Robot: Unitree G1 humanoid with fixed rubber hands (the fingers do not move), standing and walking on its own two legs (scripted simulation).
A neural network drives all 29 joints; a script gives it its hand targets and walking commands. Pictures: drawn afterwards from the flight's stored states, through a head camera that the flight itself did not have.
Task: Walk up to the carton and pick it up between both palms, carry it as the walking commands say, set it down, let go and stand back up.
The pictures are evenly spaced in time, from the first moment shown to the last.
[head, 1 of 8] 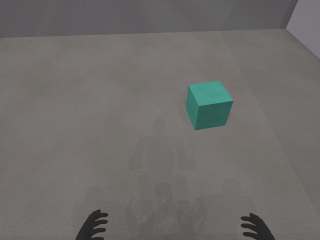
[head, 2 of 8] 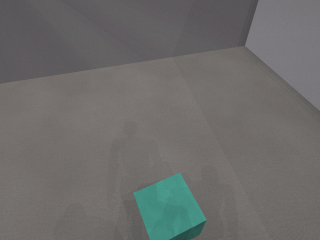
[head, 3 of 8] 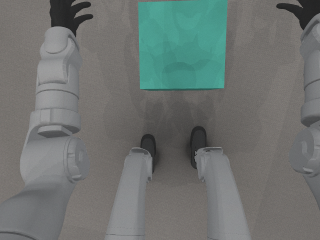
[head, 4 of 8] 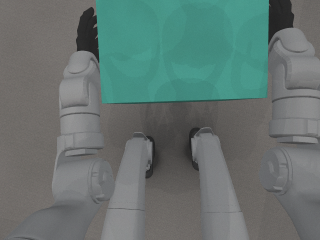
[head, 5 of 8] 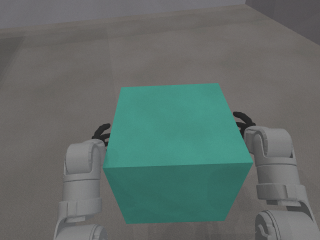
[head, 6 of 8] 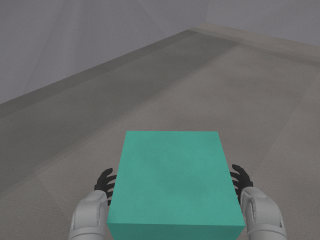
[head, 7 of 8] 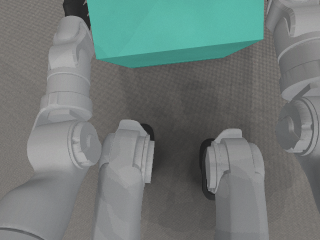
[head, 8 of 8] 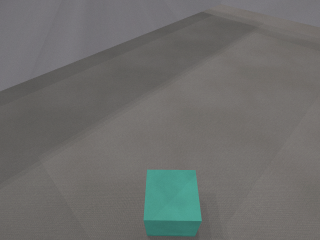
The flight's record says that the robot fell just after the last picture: no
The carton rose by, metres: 0.68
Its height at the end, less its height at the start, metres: +0.00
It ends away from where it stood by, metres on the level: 1.21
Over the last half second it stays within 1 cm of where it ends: yes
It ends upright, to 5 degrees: yes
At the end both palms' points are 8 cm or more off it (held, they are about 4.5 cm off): yes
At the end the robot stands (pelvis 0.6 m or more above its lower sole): yes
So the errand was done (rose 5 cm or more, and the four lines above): yes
